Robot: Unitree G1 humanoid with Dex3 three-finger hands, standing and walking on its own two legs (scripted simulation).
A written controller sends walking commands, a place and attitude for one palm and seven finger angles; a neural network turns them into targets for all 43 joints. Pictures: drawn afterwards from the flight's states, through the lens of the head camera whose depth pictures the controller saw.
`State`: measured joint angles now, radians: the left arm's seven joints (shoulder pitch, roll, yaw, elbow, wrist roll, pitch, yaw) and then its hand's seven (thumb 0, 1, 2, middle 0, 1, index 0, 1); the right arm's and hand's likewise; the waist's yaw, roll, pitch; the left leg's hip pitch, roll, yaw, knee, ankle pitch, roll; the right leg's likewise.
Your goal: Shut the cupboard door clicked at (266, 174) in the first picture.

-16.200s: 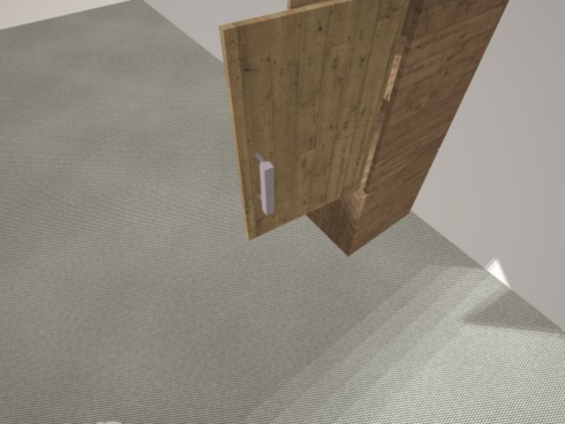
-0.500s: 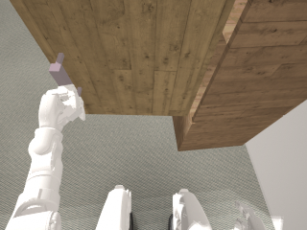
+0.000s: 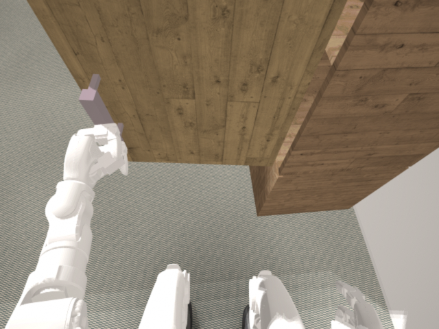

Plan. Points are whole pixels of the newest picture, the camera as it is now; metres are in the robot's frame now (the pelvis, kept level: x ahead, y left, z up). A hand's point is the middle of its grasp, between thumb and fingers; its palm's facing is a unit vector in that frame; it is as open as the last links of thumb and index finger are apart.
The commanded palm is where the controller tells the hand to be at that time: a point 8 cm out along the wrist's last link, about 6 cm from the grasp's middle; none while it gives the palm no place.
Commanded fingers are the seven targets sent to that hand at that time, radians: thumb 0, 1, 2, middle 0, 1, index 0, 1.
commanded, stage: push the door shut along its arc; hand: left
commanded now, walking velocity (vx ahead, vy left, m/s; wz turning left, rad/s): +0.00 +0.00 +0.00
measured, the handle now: (107, 114) +0.49 +0.23 +0.04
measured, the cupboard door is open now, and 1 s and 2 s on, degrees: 83 70 56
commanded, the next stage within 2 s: pull the fist back off the door in 1.72 s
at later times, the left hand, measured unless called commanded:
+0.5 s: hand (127, 130) +0.46 +0.18 +0.04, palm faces -0.18 -0.98 -0.04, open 3.1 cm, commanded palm +0.46 +0.22 +0.04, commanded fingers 0.00 0.90 0.90 -1.30 -1.50 -1.30 -1.50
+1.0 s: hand (155, 103) +0.52 +0.14 +0.04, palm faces -0.32 -0.94 -0.06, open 3.1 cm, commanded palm +0.53 +0.18 +0.04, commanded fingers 0.00 0.90 0.90 -1.30 -1.50 -1.30 -1.50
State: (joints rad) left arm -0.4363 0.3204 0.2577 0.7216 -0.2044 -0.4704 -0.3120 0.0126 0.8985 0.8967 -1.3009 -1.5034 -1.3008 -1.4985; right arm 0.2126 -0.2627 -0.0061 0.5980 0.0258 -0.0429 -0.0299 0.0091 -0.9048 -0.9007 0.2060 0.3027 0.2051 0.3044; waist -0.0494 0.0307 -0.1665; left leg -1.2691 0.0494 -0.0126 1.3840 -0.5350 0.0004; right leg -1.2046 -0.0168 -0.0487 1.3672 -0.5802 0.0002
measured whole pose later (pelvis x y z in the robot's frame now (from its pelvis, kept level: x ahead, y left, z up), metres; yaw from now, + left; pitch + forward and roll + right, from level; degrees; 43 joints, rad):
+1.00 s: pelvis -0.02 +0.01 -0.03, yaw -3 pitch +30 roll -5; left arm -1.04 0.56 0.30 1.17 -0.08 -0.37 -0.47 0.01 0.90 0.90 -1.30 -1.50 -1.30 -1.50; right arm 0.31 -0.28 0.05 0.64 0.01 -0.05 -0.01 0.01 -0.90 -0.90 0.21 0.30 0.21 0.30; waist -0.20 0.05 -0.15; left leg -1.49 0.07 -0.03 1.50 -0.54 0.02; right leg -1.41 0.01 -0.06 1.45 -0.56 0.01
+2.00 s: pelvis -0.02 +0.01 -0.06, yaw -4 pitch +35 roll -7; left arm -1.36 0.53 0.37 1.21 0.01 -0.19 -0.06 0.01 0.86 0.92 -1.30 -1.50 -1.30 -1.50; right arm 0.38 -0.23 0.07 0.65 -0.09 -0.10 0.03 0.00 -0.90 -0.90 0.21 0.30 0.21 0.30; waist -0.28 0.06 -0.14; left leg -1.66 0.08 -0.06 1.58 -0.54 0.02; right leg -1.57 0.02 -0.07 1.51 -0.56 0.02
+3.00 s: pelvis +0.01 +0.00 +0.01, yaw -1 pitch +25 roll -1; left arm -0.66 0.23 0.25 0.81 -0.07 -0.45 -0.01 0.01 0.90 0.90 -1.30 -1.50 -1.30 -1.50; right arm 0.30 -0.21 -0.01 0.60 -0.01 0.07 0.05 0.01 -0.91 -0.90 0.20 0.30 0.20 0.30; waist -0.12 0.07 -0.15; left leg -1.23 0.06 0.01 1.32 -0.53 0.00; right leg -1.18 0.00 -0.02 1.31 -0.56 0.00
